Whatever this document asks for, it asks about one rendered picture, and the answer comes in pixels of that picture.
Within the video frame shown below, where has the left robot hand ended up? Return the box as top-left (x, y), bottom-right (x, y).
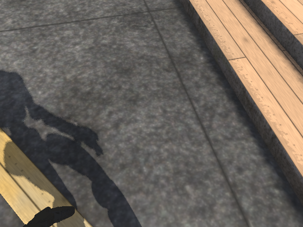
top-left (23, 206), bottom-right (75, 227)

